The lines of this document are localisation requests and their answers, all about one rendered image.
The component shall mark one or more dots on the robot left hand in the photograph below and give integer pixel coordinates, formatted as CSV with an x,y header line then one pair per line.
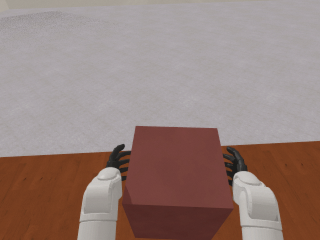
x,y
114,161

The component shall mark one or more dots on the right robot forearm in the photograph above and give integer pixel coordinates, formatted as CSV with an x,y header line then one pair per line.
x,y
258,208

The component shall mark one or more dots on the left robot forearm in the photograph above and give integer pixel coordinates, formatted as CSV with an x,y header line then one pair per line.
x,y
99,210

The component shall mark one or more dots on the robot right hand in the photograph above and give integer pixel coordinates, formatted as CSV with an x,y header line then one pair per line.
x,y
237,164

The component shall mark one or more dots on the carton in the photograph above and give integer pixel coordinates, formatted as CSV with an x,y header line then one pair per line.
x,y
176,186

